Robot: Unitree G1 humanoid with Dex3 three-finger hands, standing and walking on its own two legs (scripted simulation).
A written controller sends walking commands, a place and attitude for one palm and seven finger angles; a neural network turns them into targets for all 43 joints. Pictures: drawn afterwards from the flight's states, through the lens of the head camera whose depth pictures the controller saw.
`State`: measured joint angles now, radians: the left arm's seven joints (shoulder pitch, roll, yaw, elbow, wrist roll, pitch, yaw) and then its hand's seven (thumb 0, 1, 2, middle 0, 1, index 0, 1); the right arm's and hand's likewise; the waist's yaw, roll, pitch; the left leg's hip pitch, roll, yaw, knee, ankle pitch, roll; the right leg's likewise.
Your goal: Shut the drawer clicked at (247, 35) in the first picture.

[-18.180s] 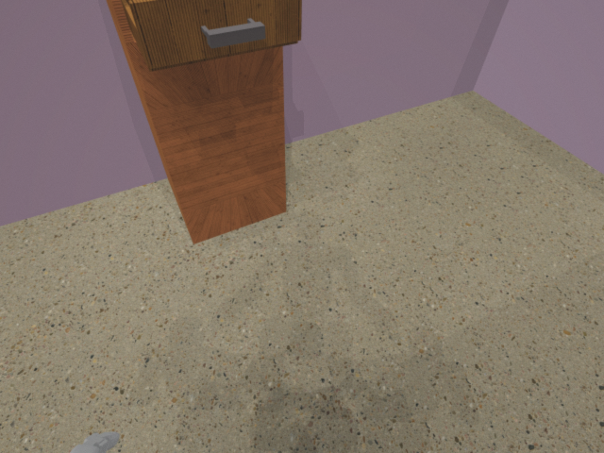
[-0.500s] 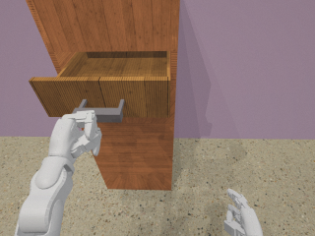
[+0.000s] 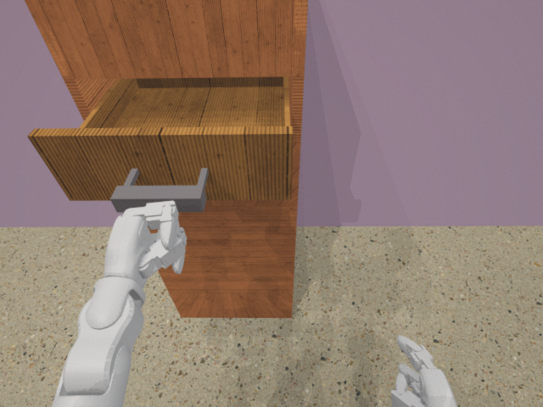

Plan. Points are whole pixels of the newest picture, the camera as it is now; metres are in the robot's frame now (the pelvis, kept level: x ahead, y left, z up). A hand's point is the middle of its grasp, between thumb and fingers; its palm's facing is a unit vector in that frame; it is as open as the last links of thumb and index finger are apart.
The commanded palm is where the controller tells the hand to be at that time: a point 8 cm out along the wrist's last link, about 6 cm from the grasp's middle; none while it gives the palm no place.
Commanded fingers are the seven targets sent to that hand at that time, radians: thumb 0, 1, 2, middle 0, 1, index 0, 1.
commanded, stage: bring the fist close to the handle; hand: left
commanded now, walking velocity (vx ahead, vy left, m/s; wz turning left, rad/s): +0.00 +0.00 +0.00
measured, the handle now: (164, 186) +0.38 +0.20 +0.14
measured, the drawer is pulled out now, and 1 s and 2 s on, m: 0.17 0.17 0.03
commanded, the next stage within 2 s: push the drawer shut in 0.36 s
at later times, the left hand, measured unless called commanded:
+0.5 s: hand (172, 241) +0.29 +0.16 +0.14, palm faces +0.09 -1.00 -0.03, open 3.3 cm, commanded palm +0.26 +0.21 +0.14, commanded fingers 0.00 0.90 0.90 -1.40 -1.60 -1.40 -1.60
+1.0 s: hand (176, 226) +0.31 +0.16 +0.14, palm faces +0.08 -1.00 -0.03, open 3.0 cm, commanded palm +0.31 +0.21 +0.14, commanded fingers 0.00 0.90 0.90 -1.40 -1.60 -1.40 -1.60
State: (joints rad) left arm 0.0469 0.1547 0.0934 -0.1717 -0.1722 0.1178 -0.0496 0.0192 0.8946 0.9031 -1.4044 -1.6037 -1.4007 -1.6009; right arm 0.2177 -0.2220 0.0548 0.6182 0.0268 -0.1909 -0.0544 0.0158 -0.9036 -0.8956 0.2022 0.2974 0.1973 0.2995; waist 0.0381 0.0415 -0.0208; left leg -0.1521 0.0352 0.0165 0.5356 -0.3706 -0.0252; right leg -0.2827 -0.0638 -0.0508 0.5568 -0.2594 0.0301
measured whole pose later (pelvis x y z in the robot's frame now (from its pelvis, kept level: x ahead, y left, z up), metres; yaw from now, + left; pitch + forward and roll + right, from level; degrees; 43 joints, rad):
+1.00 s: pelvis -0.03 -0.01 +0.00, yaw +1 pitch -1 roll +0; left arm -0.25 0.20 0.12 0.20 -0.19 0.02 -0.06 -0.01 0.78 0.95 -1.41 -1.60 -1.40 -1.60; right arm 0.21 -0.23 0.06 0.67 0.04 -0.16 -0.09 0.02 -0.90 -0.90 0.20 0.30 0.20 0.30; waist 0.04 0.04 0.01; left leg -0.20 0.03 0.00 0.55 -0.33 -0.03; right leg -0.31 -0.07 -0.07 0.54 -0.21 0.02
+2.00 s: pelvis -0.04 +0.00 -0.01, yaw +0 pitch +9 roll +0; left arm -0.93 0.42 0.32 1.13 -0.11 -0.27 -0.14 -0.04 0.78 0.96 -1.40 -1.60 -1.40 -1.60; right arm 0.38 -0.28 0.03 0.72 0.01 -0.14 -0.05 0.01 -0.90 -0.90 0.20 0.30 0.20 0.30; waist -0.10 0.02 -0.02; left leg -0.47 0.04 0.01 0.65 -0.34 -0.03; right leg -0.57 -0.06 -0.04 0.61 -0.19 0.02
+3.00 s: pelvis -0.04 +0.00 -0.01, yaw +0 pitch +12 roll -1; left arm -1.07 0.50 0.34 1.27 -0.07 -0.29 -0.13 -0.03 0.79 1.00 -1.40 -1.60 -1.40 -1.60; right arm 0.43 -0.29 0.03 0.71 -0.02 -0.09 -0.03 0.01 -0.91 -0.90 0.20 0.30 0.20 0.30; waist -0.15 0.02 -0.03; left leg -0.56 0.04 -0.01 0.69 -0.35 -0.02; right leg -0.64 -0.05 -0.05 0.61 -0.19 0.02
